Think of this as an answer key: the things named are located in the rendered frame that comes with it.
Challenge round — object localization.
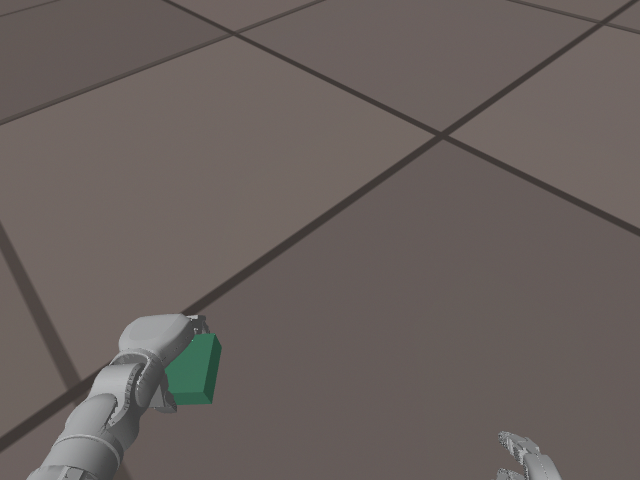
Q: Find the left robot hand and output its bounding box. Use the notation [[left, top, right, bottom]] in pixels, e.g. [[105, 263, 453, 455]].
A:
[[118, 314, 210, 413]]

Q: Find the left robot arm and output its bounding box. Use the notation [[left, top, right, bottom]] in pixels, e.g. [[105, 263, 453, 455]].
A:
[[26, 348, 164, 480]]

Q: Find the right robot hand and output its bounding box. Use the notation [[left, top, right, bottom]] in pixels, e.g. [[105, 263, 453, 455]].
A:
[[492, 431, 563, 480]]

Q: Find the small box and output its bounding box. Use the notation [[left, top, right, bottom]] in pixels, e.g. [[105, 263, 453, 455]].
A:
[[165, 333, 222, 405]]

